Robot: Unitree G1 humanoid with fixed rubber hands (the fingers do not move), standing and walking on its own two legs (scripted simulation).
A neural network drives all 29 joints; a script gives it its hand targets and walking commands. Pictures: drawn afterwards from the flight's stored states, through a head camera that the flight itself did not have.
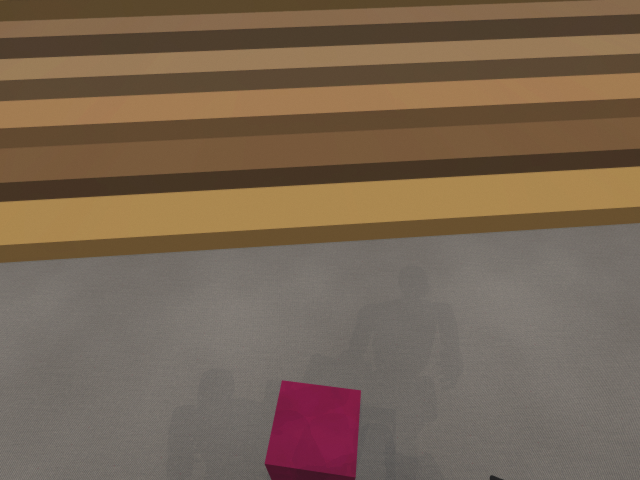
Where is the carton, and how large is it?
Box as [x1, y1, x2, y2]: [265, 380, 360, 479]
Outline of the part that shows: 282,380 265,459 265,465 271,479 354,479 360,390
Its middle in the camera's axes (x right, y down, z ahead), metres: -0.01 +0.53 +1.03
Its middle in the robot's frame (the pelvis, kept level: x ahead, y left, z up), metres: +0.38 +0.03 -0.64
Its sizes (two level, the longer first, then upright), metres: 0.210 0.200 0.250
